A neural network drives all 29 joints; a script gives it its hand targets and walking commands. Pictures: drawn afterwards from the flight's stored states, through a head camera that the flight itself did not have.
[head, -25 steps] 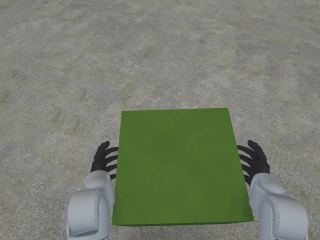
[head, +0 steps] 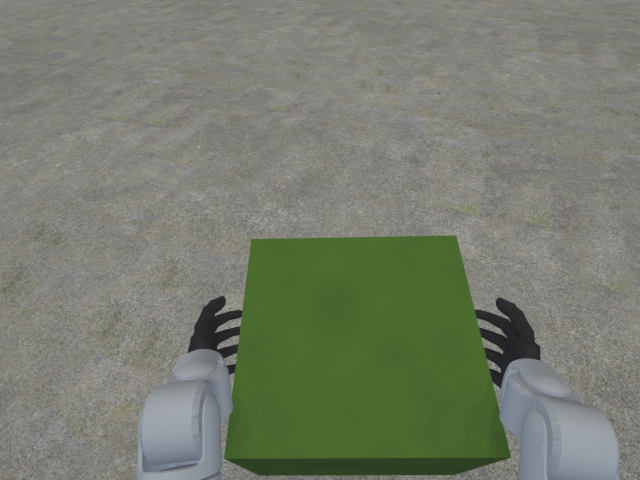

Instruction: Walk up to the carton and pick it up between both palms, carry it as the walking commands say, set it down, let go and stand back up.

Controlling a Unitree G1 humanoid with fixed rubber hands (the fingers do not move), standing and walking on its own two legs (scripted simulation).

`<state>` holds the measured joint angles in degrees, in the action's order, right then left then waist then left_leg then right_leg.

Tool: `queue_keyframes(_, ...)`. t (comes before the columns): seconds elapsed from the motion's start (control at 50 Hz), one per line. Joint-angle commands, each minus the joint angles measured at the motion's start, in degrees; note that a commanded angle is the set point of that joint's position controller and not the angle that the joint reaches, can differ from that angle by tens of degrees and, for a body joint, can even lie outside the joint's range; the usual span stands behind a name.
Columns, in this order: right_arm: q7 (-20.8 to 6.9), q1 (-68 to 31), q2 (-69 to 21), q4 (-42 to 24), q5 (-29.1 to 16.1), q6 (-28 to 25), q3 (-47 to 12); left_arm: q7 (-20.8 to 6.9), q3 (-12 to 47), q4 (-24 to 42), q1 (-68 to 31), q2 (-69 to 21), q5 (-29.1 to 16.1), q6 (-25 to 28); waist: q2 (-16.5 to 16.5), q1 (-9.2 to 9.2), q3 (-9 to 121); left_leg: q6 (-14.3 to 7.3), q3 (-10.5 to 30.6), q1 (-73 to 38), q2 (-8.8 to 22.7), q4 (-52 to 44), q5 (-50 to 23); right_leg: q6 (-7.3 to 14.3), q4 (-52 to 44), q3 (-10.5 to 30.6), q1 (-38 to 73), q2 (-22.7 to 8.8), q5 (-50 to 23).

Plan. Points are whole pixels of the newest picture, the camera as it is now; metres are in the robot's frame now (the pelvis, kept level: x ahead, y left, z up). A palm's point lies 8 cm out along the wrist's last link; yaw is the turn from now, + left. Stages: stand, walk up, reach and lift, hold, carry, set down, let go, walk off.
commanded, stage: carry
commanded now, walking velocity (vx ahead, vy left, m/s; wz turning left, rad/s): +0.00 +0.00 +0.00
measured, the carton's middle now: (354, 359) +0.30 +0.00 +0.01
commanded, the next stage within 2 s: none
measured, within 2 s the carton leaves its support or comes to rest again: neither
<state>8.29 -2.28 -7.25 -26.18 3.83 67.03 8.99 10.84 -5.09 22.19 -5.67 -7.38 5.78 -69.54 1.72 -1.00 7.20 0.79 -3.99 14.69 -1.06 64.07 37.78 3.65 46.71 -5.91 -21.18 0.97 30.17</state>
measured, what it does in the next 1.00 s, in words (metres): walks ahead: left foot, then right foot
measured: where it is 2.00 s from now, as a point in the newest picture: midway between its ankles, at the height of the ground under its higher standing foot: (368, 257)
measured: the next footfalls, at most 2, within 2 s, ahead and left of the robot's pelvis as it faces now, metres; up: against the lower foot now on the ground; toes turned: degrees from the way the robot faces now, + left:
left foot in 0.14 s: +0.07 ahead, +0.09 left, +0.00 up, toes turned +4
right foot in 0.40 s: +0.15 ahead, -0.08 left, +0.00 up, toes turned -6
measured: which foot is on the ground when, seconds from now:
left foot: up 0.00-0.12, down 0.14-0.46, up 0.48-0.64, down 0.66-0.94, up 0.96-1.00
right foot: down 0.00-0.16, up 0.18-0.38, down 0.40-0.66, up 0.68-0.90, down 0.92-1.00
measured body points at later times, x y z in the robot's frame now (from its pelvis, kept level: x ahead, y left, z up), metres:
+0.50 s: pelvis +0.25 +0.01 -0.01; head +0.26 +0.00 +0.44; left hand +0.52 +0.18 +0.06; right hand +0.51 -0.16 +0.06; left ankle +0.05 +0.09 -0.64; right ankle +0.11 -0.07 -0.70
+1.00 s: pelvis +0.64 -0.01 -0.02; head +0.69 -0.03 +0.43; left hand +0.91 +0.15 +0.03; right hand +0.91 -0.19 +0.02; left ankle +0.41 +0.09 -0.61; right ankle +0.63 -0.05 -0.70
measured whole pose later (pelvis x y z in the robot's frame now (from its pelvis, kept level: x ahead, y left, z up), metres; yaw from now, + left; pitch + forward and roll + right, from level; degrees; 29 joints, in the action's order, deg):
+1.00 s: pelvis +0.64 -0.01 -0.02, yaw +0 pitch +5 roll +1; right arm 8.5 -1.0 -7.3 -24.2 3.8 57.1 8.2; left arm 9.9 -5.0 18.7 -4.2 -7.3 4.5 -57.0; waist 1.6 -0.7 -1.7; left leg -0.7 -3.3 13.9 -2.3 70.8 35.5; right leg 7.8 55.9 -5.1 -31.9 3.8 29.1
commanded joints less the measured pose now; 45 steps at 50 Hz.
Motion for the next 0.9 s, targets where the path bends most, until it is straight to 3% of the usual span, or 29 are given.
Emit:
queue_keyframes(0.0, -12.73, -27.37, -52.47, -5.78, -21.96, -1.23, -43.27, -14.58, 39.72, 13.52, -30.79, -55.27, -25.0, 4.81, -10.83, -0.26, 12.32, -1.64, -0.95, 25.51, 0.6, -17.32, -1.84, 8.53, -12.55, 16.12, 33.89, -14.5, -88.57)
queue_keyframes(0.02, -12.7, -27.64, -52.29, -6.15, -21.97, -1.57, -43.61, -14.6, 39.68, 13.63, -29.8, -54.26, -24.88, 4.94, -13.83, -0.16, 14.15, -1.53, -4.05, 16.67, -0.72, -25.55, -9.17, 6.95, -12.19, 11.42, 30.24, -12.35, -87.24)
queue_keyframes(0.06, -13.17, -26.12, -53.75, -5.79, -22.17, -2.76, -43.19, -14.78, 41.22, 16.55, -32.3, -54.61, -26.0, 6.29, -10.02, 2.93, 21.63, -1.31, -5.85, -4.61, -0.2, -41.91, -38.25, 3.32, -2.39, 4.1, 22.34, -10.34, -75.98)
queue_keyframes(0.08, -13.48, -29.01, -54.21, -7.43, -22.72, -3.36, -43.56, -14.97, 41.8, 15.79, -33.23, -55.13, -26.03, 6.43, -4.63, 3.43, 23.97, -3.6, 3.05, -18.74, 6.88, -36.42, -65.7, -0.19, 4.61, 1.66, 8.96, -6.96, -50.75)
queue_keyframes(0.1, -13.78, -30.88, -56.48, -7.68, -24.03, -3.89, -44.79, -15.09, 43.05, 18.15, -34.87, -56.14, -26.61, 6.88, 10.29, 1.45, 22.63, -7.2, 16.81, -26.52, 17.4, -33.17, -106.2, -1.92, 10.82, 1.06, -4.29, -0.84, -7.31)
queue_keyframes(0.12, -13.7, -28.02, -55.99, -6.93, -23.27, -3.62, -43.83, -15.28, 42.6, 16.41, -33.11, -55.91, -26.38, 6.35, 13.15, 1.51, 22.23, -11.73, 18.7, -27.92, 19.82, -32.04, -116.38, -1.24, 13.23, 5.22, -6.39, 0.33, 4.09)
queue_keyframes(0.28, -13.25, -26.99, -53.12, -11.92, -23.39, -3.2, -45.02, -14.2, 40.87, 16.76, -29.96, -54.53, -25.35, 6.85, 9.63, 3.45, 14.0, -7.3, 12.1, -37.3, 14.38, -28.21, -116.3, -1.45, 5.95, -3.56, -21.43, 3.19, -0.78)
queue_keyframes(0.34, -13.17, -28.08, -51.64, -12.6, -22.83, -2.78, -45.23, -14.42, 40.16, 18.36, -31.66, -53.05, -25.4, 6.79, 7.17, 2.13, 16.8, -5.24, 3.97, -25.93, 11.03, -20.88, -113.81, -0.74, -10.13, -7.65, -3.12, 4.82, -13.63)
queue_keyframes(0.36, -12.97, -29.09, -50.93, -12.38, -22.79, -2.54, -45.37, -14.52, 39.99, 16.61, -31.67, -53.47, -24.92, 6.5, 3.02, 0.88, 18.18, -3.6, 2.33, -17.33, 9.96, -14.75, -101.4, 1.81, -14.52, -3.78, 8.58, 2.05, -32.23)
queue_keyframes(0.38, -12.77, -29.28, -50.1, -10.98, -22.9, -1.99, -44.71, -14.3, 39.0, 14.97, -29.69, -52.4, -24.39, 6.14, -4.91, -0.73, 20.15, 0.03, -0.85, -2.02, 5.04, 2.48, -75.81, 9.56, -12.0, 8.42, 24.17, -8.55, -75.44)
queue_keyframes(0.4, -12.54, -31.16, -49.9, -12.35, -23.46, -1.81, -45.67, -14.21, 38.5, 13.75, -28.16, -51.99, -23.68, 5.92, -21.41, -1.83, 20.03, 3.03, -1.43, 17.19, -2.71, 17.49, -16.15, 19.11, -10.45, 23.6, 38.26, -20.29, -115.95)
queue_keyframes(0.42, -12.49, -31.26, -50.41, -10.48, -23.39, -1.91, -46.03, -14.05, 36.98, 12.37, -26.15, -52.11, -23.36, 6.01, -24.45, -1.55, 16.43, 2.45, 2.12, 32.15, -5.04, 23.09, 6.26, 21.06, -8.96, 26.92, 45.97, -21.81, -125.38)
queue_keyframes(0.48, -12.07, -25.85, -51.12, -6.07, -21.66, -2.87, -44.65, -14.25, 37.55, 11.77, -27.32, -53.13, -24.13, 6.45, -16.82, -2.65, 5.66, -2.92, 1.0, 58.88, -4.66, 17.14, 15.08, 9.52, -8.29, 26.77, 56.79, -15.43, -118.1)
queue_keyframes(0.52, -12.24, -23.02, -49.45, -3.63, -21.1, -3.13, -42.86, -14.53, 37.89, 12.45, -27.97, -50.87, -23.73, 6.66, -11.26, -1.86, 5.1, -3.32, -2.04, 55.55, -3.39, 4.87, 9.68, 6.94, -6.98, 21.95, 54.4, -13.7, -109.83)
queue_keyframes(0.54, -12.55, -20.85, -46.83, 2.05, -18.66, -3.82, -39.64, -14.84, 36.04, 8.08, -28.77, -47.83, -21.9, 7.39, -7.93, -0.4, 7.5, -3.18, -7.35, 41.84, -3.54, -10.71, 1.72, 5.37, -6.18, 13.67, 46.4, -10.24, -106.82)
queue_keyframes(0.56, -12.87, -21.64, -45.73, 3.62, -18.32, -4.9, -38.95, -15.23, 35.15, 6.73, -27.65, -45.94, -21.07, 8.68, -6.42, 0.64, 11.65, -1.99, -14.75, 20.78, -7.08, -24.7, -12.28, 2.75, -0.83, 3.64, 34.12, -5.67, -105.85)
queue_keyframes(0.58, -12.92, -23.6, -49.96, -3.44, -21.13, -5.78, -42.02, -15.05, 39.22, 15.14, -31.0, -50.69, -24.56, 9.41, -4.01, 3.73, 16.38, -1.36, -16.1, 1.14, -7.3, -38.88, -34.64, 1.0, 11.94, -0.2, 23.44, -3.98, -96.6)
queue_keyframes(0.6, -13.22, -23.19, -51.81, -4.98, -21.81, -6.18, -42.82, -15.18, 41.26, 18.15, -33.45, -51.75, -26.17, 9.69, 1.08, 6.91, 24.38, -5.67, -3.77, -26.02, -0.73, -41.04, -68.93, -1.03, 25.73, -0.81, 5.23, -2.91, -60.24)
queue_keyframes(0.62, -13.81, -23.03, -46.25, 7.09, -17.65, -7.0, -36.91, -15.76, 38.37, 5.8, -31.21, -46.74, -22.39, 10.14, 19.86, 2.93, 23.68, -12.56, 24.87, -36.81, 17.4, -33.16, -124.87, -4.44, 41.45, 1.41, -15.06, 7.79, 2.38)
queue_keyframes(0.64, -13.84, -22.72, -46.17, 9.39, -16.2, -7.98, -36.1, -16.59, 37.57, 3.5, -31.07, -44.24, -21.21, 11.09, 19.48, 3.42, 22.83, -17.64, 26.7, -36.33, 19.76, -31.34, -131.87, -3.32, 44.08, 8.99, -14.54, 4.99, 5.45)
queue_keyframes(0.66, -13.38, -27.54, -54.84, -6.37, -22.09, -8.25, -43.44, -16.17, 43.14, 18.67, -34.13, -52.79, -26.35, 11.57, 13.86, 4.28, 18.77, -19.59, 29.11, -32.2, 20.08, -32.85, -120.7, -3.13, 43.4, 9.98, -19.03, 4.63, 6.68)
queue_keyframes(0.68, -12.74, -27.63, -54.78, -8.82, -22.07, -7.92, -43.93, -16.21, 41.88, 16.76, -30.76, -54.14, -26.22, 11.19, 9.98, 4.66, 13.18, -18.93, 29.63, -33.01, 19.07, -32.35, -110.84, -1.72, 44.15, 9.98, -26.61, 4.26, 9.12)
queue_keyframes(0.74, -13.96, -28.43, -48.5, 3.4, -17.29, -11.33, -39.91, -17.22, 32.59, -1.13, -25.95, -47.04, -18.32, 14.98, 5.4, 5.47, 6.98, -14.07, 25.41, -36.74, 14.54, -28.53, -102.3, 2.16, 44.46, 7.74, -41.98, 2.7, 19.12)
queue_keyframes(0.76, -13.76, -27.75, -50.51, -2.76, -19.02, -12.49, -43.04, -17.27, 35.19, 4.39, -25.43, -49.87, -20.31, 16.08, 2.5, 5.24, 7.49, -12.55, 24.28, -37.7, 13.33, -28.46, -99.65, 1.71, 36.28, 5.54, -42.76, 1.54, 19.15)
queue_keyframes(0.8, -13.43, -26.93, -49.12, -3.59, -17.92, -13.37, -43.98, -17.12, 35.38, 6.18, -24.9, -48.24, -20.44, 17.38, -1.65, 3.83, 10.85, -9.71, 16.42, -33.32, 10.36, -29.15, -94.6, 1.29, 12.19, -1.33, -32.1, 2.01, 6.52)
queue_keyframes(0.82, -13.8, -26.94, -43.31, 2.86, -13.97, -14.23, -40.73, -17.33, 31.15, -3.92, -21.03, -43.54, -16.45, 18.13, -2.58, 1.31, 14.7, -6.6, 6.69, -22.7, 6.01, -23.86, -94.45, 0.77, -5.08, -4.61, -11.75, 4.45, -6.01)
queue_keyframes(0.84, -12.99, -27.56, -46.91, -11.95, -19.62, -14.32, -45.63, -16.28, 37.88, 12.38, -25.64, -49.6, -21.88, 18.09, -2.7, 0.57, 21.64, -6.13, 4.1, -18.0, 6.03, -14.85, -89.88, -0.52, -12.65, -5.71, 4.02, 5.43, -25.76)
queue_keyframes(0.86, -12.23, -29.97, -48.48, -18.56, -22.65, -13.53, -47.97, -15.6, 40.08, 18.39, -26.74, -52.73, -24.0, 17.29, -3.91, -1.56, 26.41, -3.42, 0.49, -11.56, 5.15, -2.47, -78.88, 1.14, -20.01, -2.37, 19.04, 1.35, -46.5)
queue_keyframes(0.88, -11.74, -31.8, -47.24, -19.73, -22.49, -12.45, -47.22, -14.9, 38.6, 16.92, -25.02, -51.12, -23.64, 16.17, -16.29, -1.71, 29.91, 1.16, 0.03, 4.99, -2.18, 18.2, -28.93, 10.51, -14.63, 21.98, 35.26, -15.07, -97.37)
